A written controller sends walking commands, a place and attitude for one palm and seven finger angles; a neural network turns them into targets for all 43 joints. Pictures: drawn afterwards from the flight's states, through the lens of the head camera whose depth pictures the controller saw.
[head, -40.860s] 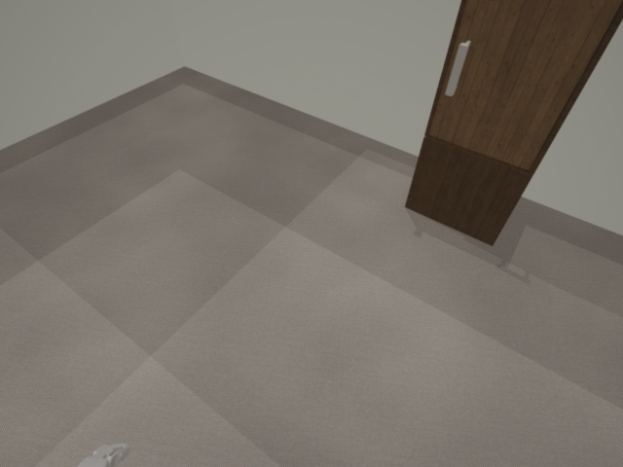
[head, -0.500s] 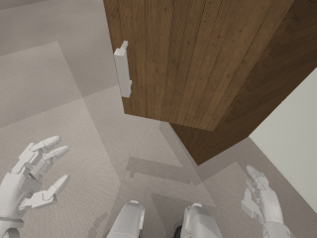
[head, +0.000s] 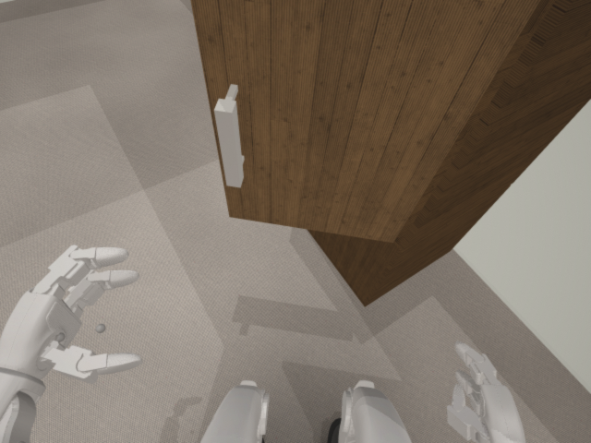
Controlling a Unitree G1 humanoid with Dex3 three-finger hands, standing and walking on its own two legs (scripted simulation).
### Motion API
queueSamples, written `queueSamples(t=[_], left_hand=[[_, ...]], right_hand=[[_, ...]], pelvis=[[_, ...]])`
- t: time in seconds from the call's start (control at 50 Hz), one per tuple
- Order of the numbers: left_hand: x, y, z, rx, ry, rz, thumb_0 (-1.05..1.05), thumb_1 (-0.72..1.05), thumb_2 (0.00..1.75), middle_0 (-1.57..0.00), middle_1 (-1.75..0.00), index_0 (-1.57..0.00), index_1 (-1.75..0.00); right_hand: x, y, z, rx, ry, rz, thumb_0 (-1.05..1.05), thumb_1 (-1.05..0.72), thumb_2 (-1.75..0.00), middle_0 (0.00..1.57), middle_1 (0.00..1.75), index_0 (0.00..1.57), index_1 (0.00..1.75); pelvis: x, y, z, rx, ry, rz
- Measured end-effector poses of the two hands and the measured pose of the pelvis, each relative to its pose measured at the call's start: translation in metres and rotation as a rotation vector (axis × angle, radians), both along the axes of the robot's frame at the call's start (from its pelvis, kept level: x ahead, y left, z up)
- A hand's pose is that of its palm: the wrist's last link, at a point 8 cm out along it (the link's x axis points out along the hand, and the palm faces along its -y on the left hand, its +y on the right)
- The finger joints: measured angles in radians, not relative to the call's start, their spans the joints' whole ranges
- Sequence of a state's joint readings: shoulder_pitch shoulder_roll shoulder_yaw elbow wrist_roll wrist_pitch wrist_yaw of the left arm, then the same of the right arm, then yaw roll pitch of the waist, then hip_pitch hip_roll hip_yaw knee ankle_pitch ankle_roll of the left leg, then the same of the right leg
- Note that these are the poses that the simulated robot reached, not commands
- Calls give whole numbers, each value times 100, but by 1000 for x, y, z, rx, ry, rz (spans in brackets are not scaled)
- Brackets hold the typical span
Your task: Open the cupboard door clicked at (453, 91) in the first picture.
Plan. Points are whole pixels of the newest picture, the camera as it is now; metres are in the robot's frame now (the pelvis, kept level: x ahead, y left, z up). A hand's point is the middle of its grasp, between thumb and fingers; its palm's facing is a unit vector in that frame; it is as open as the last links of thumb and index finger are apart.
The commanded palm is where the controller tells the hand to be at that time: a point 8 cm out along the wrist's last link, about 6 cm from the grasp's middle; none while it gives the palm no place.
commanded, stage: raise the hand with hooked fingers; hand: left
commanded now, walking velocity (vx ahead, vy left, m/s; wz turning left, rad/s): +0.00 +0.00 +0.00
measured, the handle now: (234, 138) +0.54 +0.15 +0.05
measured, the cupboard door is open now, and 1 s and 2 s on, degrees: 49 49 49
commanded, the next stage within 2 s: move the hooked fingers beside the handle in 1.08 s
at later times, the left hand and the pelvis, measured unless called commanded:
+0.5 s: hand (86, 276) +0.28 +0.27 +0.07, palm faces -0.05 -1.00 -0.07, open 13.9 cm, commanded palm +0.26 +0.32 +0.07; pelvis +0.01 +0.00 +0.01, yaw +0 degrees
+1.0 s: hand (100, 261) +0.30 +0.26 +0.07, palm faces -0.06 -1.00 -0.05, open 14.0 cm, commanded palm +0.28 +0.31 +0.07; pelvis +0.02 -0.01 +0.01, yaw +0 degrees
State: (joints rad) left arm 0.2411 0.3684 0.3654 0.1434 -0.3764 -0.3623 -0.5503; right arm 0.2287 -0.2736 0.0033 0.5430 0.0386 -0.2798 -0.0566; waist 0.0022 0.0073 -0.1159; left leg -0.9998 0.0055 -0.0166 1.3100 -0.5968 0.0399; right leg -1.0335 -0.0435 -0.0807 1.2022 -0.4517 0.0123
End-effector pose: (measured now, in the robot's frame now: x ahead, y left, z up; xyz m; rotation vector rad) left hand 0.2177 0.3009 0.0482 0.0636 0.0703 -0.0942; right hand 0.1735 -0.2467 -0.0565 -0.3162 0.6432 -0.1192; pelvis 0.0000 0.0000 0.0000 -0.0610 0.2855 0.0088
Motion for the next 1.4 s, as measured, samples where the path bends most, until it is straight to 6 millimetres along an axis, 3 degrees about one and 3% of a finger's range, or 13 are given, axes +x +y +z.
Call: queueSamples(t=[0.14,0.24,0.4,0.56,0.72,1.24,1.4], left_hand=[[8,14,22,18,-50,42,0,-25,40,-29,-104,-29,-104],[14,24,16,11,-4,67,0,-37,35,-30,-111,-29,-112],[34,20,17,10,-24,27,-1,-47,31,-30,-118,-30,-118],[56,29,20,-5,-9,46,-1,-49,30,-30,-119,-30,-120],[70,21,21,-12,-10,23,-1,-50,30,-30,-120,-30,-120],[64,16,20,-21,-21,30,-1,-50,30,-30,-120,-30,-120],[86,6,16,-41,-44,10,-1,-50,30,-30,-120,-30,-120]], right_hand=[[-5,7,10,11,-7,-4,2,-90,-90,20,30,20,30],[-4,10,10,17,0,8,2,-90,-90,20,30,20,30],[-2,7,8,1,26,11,2,-90,-90,20,30,20,30],[-2,-2,7,-2,62,-10,2,-90,-90,20,30,20,30],[-2,-11,5,-6,86,-27,2,-90,-90,20,30,20,30],[0,-10,6,7,75,-28,1,-90,-90,20,30,20,30],[-8,-10,1,-12,98,-32,1,-90,-90,20,30,20,30]], pelvis=[[0,4,8,-1,-7,3],[2,6,10,2,-4,5],[5,4,11,2,2,1],[11,-1,13,2,19,0],[18,-5,15,6,35,-9],[15,-8,14,8,23,-7],[10,-6,11,7,26,0]])
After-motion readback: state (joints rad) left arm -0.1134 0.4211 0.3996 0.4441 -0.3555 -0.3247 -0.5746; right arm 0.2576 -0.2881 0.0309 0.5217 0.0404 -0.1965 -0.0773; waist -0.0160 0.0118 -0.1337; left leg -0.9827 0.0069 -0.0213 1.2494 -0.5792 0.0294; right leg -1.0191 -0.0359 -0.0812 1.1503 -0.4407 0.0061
